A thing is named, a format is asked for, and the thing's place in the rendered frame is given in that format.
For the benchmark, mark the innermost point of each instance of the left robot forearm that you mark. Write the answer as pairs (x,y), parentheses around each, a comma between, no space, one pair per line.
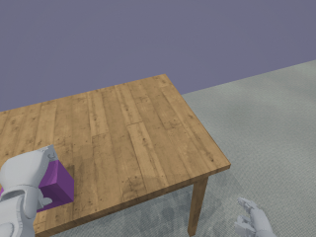
(18,211)

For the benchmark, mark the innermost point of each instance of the robot left hand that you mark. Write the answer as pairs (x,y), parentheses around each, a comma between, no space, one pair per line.
(28,169)

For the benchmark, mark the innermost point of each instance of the table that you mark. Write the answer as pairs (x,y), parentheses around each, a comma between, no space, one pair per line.
(122,145)

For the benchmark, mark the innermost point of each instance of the sponge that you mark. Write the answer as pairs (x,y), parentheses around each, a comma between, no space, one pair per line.
(56,184)

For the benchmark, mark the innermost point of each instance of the robot right hand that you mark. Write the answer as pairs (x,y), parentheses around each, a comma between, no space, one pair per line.
(258,221)

